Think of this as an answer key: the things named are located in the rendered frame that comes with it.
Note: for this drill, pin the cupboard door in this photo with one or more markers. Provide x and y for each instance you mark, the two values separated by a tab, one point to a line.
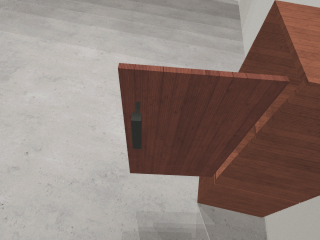
192	119

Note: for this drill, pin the handle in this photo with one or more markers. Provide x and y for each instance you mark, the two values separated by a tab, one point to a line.
136	127

